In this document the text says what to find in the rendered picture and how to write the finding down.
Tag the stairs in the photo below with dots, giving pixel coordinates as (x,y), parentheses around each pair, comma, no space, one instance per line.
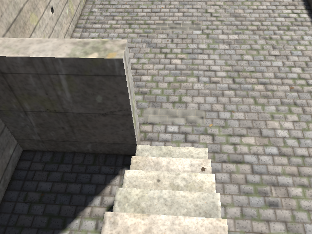
(167,190)

